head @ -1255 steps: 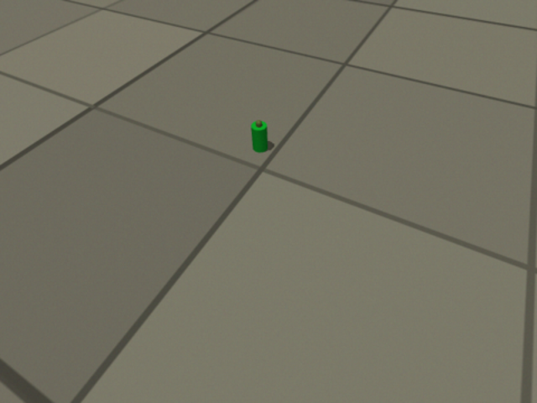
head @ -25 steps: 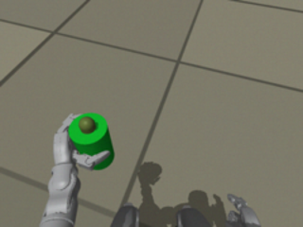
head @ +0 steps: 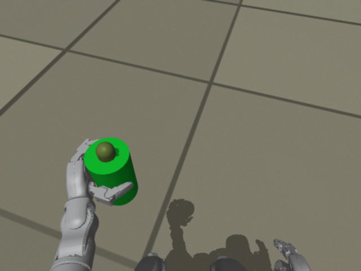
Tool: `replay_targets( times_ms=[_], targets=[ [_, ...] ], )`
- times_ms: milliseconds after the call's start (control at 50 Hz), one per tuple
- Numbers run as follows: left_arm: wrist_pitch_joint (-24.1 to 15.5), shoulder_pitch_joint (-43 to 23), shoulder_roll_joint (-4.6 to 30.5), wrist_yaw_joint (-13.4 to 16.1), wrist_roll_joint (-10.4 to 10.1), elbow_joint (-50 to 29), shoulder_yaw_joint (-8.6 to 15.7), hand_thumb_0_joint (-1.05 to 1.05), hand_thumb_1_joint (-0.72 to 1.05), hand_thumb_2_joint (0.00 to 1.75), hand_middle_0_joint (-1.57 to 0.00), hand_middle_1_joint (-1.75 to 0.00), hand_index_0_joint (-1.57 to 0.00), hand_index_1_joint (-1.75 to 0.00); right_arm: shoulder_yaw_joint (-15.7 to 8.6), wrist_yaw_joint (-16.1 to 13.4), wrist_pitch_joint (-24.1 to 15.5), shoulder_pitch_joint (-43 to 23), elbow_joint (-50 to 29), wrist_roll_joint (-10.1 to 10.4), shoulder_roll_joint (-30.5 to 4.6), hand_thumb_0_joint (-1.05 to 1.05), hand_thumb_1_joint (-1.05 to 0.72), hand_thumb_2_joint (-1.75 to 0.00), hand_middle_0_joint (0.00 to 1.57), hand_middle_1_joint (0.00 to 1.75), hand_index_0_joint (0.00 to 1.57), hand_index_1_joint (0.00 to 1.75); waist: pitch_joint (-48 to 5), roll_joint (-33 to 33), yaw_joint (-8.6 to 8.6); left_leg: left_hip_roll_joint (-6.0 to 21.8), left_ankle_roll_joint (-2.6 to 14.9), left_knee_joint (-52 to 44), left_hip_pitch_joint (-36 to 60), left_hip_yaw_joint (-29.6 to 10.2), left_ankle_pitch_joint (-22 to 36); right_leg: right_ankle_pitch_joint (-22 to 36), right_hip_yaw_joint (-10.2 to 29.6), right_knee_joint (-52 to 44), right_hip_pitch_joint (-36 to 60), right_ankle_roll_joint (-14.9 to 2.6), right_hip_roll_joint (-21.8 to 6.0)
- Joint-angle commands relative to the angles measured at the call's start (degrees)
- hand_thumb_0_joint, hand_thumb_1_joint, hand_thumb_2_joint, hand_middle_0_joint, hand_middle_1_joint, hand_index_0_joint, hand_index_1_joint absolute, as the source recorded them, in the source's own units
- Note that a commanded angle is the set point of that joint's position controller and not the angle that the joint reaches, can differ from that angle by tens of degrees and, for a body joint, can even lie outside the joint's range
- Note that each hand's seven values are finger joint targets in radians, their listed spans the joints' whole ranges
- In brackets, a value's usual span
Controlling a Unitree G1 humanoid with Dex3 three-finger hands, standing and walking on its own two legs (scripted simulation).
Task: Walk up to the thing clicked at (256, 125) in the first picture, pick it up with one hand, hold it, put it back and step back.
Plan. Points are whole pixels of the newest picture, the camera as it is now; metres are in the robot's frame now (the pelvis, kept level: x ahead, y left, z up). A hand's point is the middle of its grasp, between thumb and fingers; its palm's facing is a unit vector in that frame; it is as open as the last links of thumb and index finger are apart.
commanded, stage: lift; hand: left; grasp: from the side
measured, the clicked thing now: (113, 170) +0.33 +0.17 +0.02
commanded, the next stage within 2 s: hold in 0.08 s
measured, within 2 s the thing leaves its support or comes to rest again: neither
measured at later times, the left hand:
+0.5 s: hand (107, 168) +0.32 +0.18 +0.04, palm faces +0.19 -0.98 -0.05, open 11.7 cm
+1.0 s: hand (109, 170) +0.32 +0.17 +0.04, palm faces +0.20 -0.98 -0.04, open 11.7 cm
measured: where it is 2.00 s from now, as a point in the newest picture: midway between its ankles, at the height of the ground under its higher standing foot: outside the picture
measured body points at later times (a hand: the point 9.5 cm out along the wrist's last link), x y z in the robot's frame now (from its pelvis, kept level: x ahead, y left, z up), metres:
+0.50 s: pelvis +0.00 +0.00 +0.01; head +0.06 +0.01 +0.46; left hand +0.31 +0.23 +0.04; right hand +0.13 -0.24 -0.10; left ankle +0.01 +0.13 -0.68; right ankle -0.01 -0.13 -0.68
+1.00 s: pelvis +0.00 +0.00 +0.01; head +0.05 +0.00 +0.46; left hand +0.30 +0.22 +0.05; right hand +0.14 -0.24 -0.10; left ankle +0.01 +0.13 -0.68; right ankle -0.01 -0.13 -0.68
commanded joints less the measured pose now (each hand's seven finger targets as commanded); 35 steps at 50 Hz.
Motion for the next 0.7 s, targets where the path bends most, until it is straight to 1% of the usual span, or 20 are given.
replay_targets(
  times_ms=[0, 20, 80, 100, 160, 200, 220, 240, 280, 340, 380, 400, 420, 460, 520, 540, 560, 580, 620, 680],
  targets=[
    [-8.5, -21.5, 7.9, 0.0, -1.6, -21.1, 3.9, 0.00, -0.03, 1.16, -1.11, -1.25, -1.12, -1.26, -2.8, -0.3, -2.3, 0.3, -6.2, -0.2, -7.4, 0.00, -0.91, -0.90, 0.20, 0.30, 0.20, 0.30, -20.5, 3.5, -0.33, -1.7, 1.45, -7.2, 14.2, 0.9, 19.7, 22.0, -0.2, -7.2, 7.7, -0.73, 1.1],
    [-8.5, -21.5, 8.4, 0.0, -1.5, -22.1, 4.4, 0.00, 0.00, 1.17, -1.11, -1.25, -1.12, -1.26, -2.7, -0.3, -2.2, 0.5, -6.2, -0.2, -7.3, 0.00, -0.91, -0.90, 0.20, 0.30, 0.20, 0.30, -22.4, 3.8, -0.10, -1.7, 1.48, -7.3, 15.4, 0.8, 20.8, 22.9, -0.2, -7.3, 8.5, -0.75, 1.0],
    [-8.7, -22.3, 8.2, -0.3, -1.7, -23.6, 3.8, 0.00, 0.00, 1.18, -1.12, -1.27, -1.13, -1.28, -2.5, -0.1, -2.2, 0.1, -6.4, -0.2, -7.1, 0.00, -0.91, -0.91, 0.20, 0.30, 0.20, 0.30, -21.6, 4.8, 0.01, -1.7, 1.31, -8.0, 16.2, 0.8, 21.5, 23.2, -0.3, -7.5, 8.7, -0.88, 1.1],
    [-8.2, -20.0, 8.0, -0.3, -1.6, -20.0, 4.1, 0.00, 0.00, 1.18, -1.12, -1.27, -1.13, -1.28, -2.9, -0.1, -2.2, 0.4, -6.1, -0.3, -7.7, 0.00, -0.91, -0.90, 0.20, 0.30, 0.20, 0.30, -20.8, 4.1, -0.12, -1.6, 1.31, -8.0, 16.1, 0.7, 21.7, 22.9, -0.5, -7.5, 8.5, -0.87, 1.2],
    [-8.5, -22.5, 8.5, -0.2, -1.6, -23.0, 3.9, 0.00, -0.01, 1.18, -1.12, -1.27, -1.13, -1.28, -2.8, -0.1, -2.1, 0.4, -6.4, -0.2, -7.5, 0.00, -0.91, -0.91, 0.20, 0.30, 0.20, 0.30, -21.0, 4.2, -0.01, -1.6, 1.31, -8.7, 16.5, 0.7, 21.1, 22.7, -0.3, -8.1, 9.2, -0.86, 1.1],
    [-8.1, -20.8, 7.7, -0.1, -1.8, -21.1, 3.8, 0.00, -0.04, 1.09, -1.13, -1.25, -1.14, -1.26, -2.7, 0.0, -2.1, 0.2, -6.4, -0.2, -7.5, 0.00, -0.92, -0.91, 0.20, 0.30, 0.20, 0.30, -20.4, 3.7, 0.01, -1.5, 1.26, -9.0, 16.4, 0.7, 21.2, 22.6, -0.4, -8.4, 9.9, -0.84, 1.2],
    [-8.7, -23.5, 8.2, 0.1, -1.9, -24.7, 4.2, 0.00, -0.04, 1.10, -1.11, -1.25, -1.13, -1.25, -2.3, 0.0, -2.2, -0.4, -6.9, -0.1, -6.8, 0.00, -0.92, -0.91, 0.20, 0.30, 0.20, 0.30, -20.7, 4.2, 0.41, -1.7, 1.24, -9.1, 16.0, 0.9, 20.6, 22.7, -0.2, -8.5, 10.5, -0.74, 1.1],
    [-8.3, -21.3, 8.2, 0.2, -1.6, -22.4, 4.4, 0.00, -0.05, 1.10, -1.12, -1.24, -1.13, -1.25, -2.7, 0.0, -2.0, 0.0, -6.6, -0.1, -7.4, 0.00, -0.93, -0.91, 0.20, 0.30, 0.20, 0.30, -20.3, 3.5, 0.29, -1.7, 1.25, -9.4, 16.3, 0.8, 20.2, 22.2, -0.3, -8.6, 10.4, -0.73, 1.1],
    [-8.3, -22.4, 7.0, 0.2, -1.4, -22.6, 2.8, 0.00, -0.04, 1.10, -1.12, -1.24, -1.13, -1.25, -2.8, 0.1, -2.1, -0.3, -6.6, -0.2, -7.5, 0.00, -0.92, -0.91, 0.20, 0.30, 0.20, 0.30, -19.2, 4.4, -0.37, -1.6, 1.10, -9.9, 16.7, 0.8, 19.4, 21.3, -0.4, -8.9, 9.8, -0.82, 1.1],
    [-7.8, -20.5, 7.5, 0.3, -1.3, -21.3, 3.4, 0.00, -0.04, 1.09, -1.13, -1.25, -1.14, -1.25, -3.0, 0.0, -2.3, -0.8, -6.8, 0.1, -7.6, 0.00, -0.93, -0.91, 0.20, 0.30, 0.20, 0.30, -18.7, 4.1, 0.15, -1.6, 1.16, -10.3, 17.1, 0.9, 19.1, 20.9, -0.3, -9.5, 9.8, -0.78, 1.1],
    [-8.2, -22.9, 6.9, 0.1, -1.3, -25.4, 2.0, 0.00, -0.03, 1.08, -1.11, -1.23, -1.12, -1.24, -2.6, 0.2, -2.4, -1.1, -7.2, 0.0, -6.9, 0.00, -0.92, -0.91, 0.20, 0.30, 0.20, 0.30, -19.7, 4.5, 0.07, -1.6, 0.96, -10.7, 17.6, 0.7, 19.1, 20.9, -0.6, -9.6, 10.4, -0.82, 1.2],
    [-7.6, -20.5, 6.9, 0.3, -1.3, -21.9, 2.8, 0.00, -0.03, 1.09, -1.12, -1.25, -1.13, -1.25, -3.0, 0.1, -2.3, -0.2, -6.5, 0.0, -7.5, 0.00, -0.92, -0.91, 0.20, 0.30, 0.20, 0.30, -19.4, 3.3, -0.10, -1.5, 1.08, -10.7, 18.1, 0.7, 19.9, 21.5, -0.7, -9.7, 10.4, -0.76, 1.3],
    [-7.8, -22.3, 6.3, 0.2, -1.5, -25.3, 1.7, 0.00, -0.02, 1.09, -1.12, -1.25, -1.14, -1.26, -2.6, 0.0, -2.5, -0.7, -7.1, 0.1, -7.1, 0.00, -0.92, -0.91, 0.20, 0.30, 0.20, 0.30, -20.3, 4.0, 0.01, -1.6, 1.10, -10.7, 18.2, 0.8, 20.3, 22.2, -0.6, -9.9, 11.1, -0.77, 1.1],
    [-7.3, -19.6, 7.2, 0.1, -1.5, -21.2, 3.1, 0.00, -0.04, 1.10, -1.13, -1.26, -1.14, -1.26, -3.1, 0.0, -2.5, -0.5, -6.5, 0.1, -7.8, 0.00, -0.92, -0.91, 0.20, 0.30, 0.20, 0.30, -18.8, 2.3, 0.03, -1.5, 1.18, -10.9, 17.5, 0.8, 20.2, 21.9, -0.7, -10.0, 11.7, -0.67, 1.2],
    [-7.6, -22.5, 6.9, 0.5, -1.2, -24.3, 2.3, 0.00, -0.02, 1.10, -1.12, -1.25, -1.13, -1.26, -2.8, 0.2, -2.7, -1.3, -7.0, 0.1, -7.2, 0.00, -0.92, -0.91, 0.20, 0.30, 0.20, 0.30, -18.5, 5.0, 0.09, -1.6, 0.93, -11.4, 18.4, 0.8, 19.8, 21.2, -0.6, -10.2, 10.7, -0.79, 1.1],
    [-7.3, -20.3, 6.3, 0.6, -1.5, -23.5, 2.4, 0.00, -0.02, 1.10, -1.12, -1.25, -1.13, -1.25, -2.7, 0.1, -2.7, -0.9, -6.8, 0.0, -7.1, 0.00, -0.92, -0.91, 0.20, 0.30, 0.20, 0.30, -19.2, 3.4, 0.19, -1.5, 1.06, -11.1, 18.7, 0.8, 20.8, 22.2, -0.7, -10.3, 11.6, -0.64, 1.2],
    [-7.2, -22.1, 5.7, 0.6, -1.6, -25.0, 1.7, 0.00, -0.01, 1.10, -1.11, -1.25, -1.12, -1.25, -2.7, 0.0, -2.9, -1.4, -7.2, 0.2, -7.2, 0.00, -0.92, -0.91, 0.20, 0.30, 0.20, 0.30, -19.0, 2.3, -0.17, -1.5, 1.23, -11.3, 18.6, 0.8, 20.6, 22.7, -0.6, -10.5, 11.7, -0.51, 1.1],
    [-7.3, -21.1, 6.9, 0.7, -1.6, -24.7, 3.1, 0.00, -0.02, 1.11, -1.12, -1.25, -1.13, -1.26, -2.7, 0.0, -2.9, -0.9, -6.9, 0.2, -7.1, 0.00, -0.93, -0.91, 0.20, 0.30, 0.20, 0.30, -19.4, 3.0, 0.47, -1.6, 1.23, -11.3, 18.7, 0.8, 21.0, 22.9, -0.5, -10.5, 12.2, -0.56, 1.0],
    [-7.0, -19.0, 6.7, 0.5, -1.6, -23.7, 2.7, 0.00, 0.00, 1.11, -1.11, -1.25, -1.12, -1.26, -3.0, 0.0, -2.8, -0.4, -6.5, 0.1, -7.6, 0.00, -0.92, -0.91, 0.20, 0.30, 0.20, 0.30, -20.5, 2.8, 0.28, -1.5, 1.24, -11.0, 19.9, 0.8, 23.3, 24.4, -0.6, -10.4, 12.6, -0.56, 1.1],
    [-7.1, -20.6, 6.4, 0.7, -0.9, -24.4, 1.9, 0.00, -0.01, 1.12, -1.11, -1.25, -1.12, -1.26, -2.8, 0.2, -2.9, -1.4, -6.8, 0.0, -7.1, 0.00, -0.92, -0.91, 0.20, 0.30, 0.20, 0.30, -18.4, 3.2, -0.04, -1.6, 1.23, -11.3, 19.0, 0.9, 21.5, 23.1, -0.5, -10.9, 11.4, -0.48, 1.1]
  ],
)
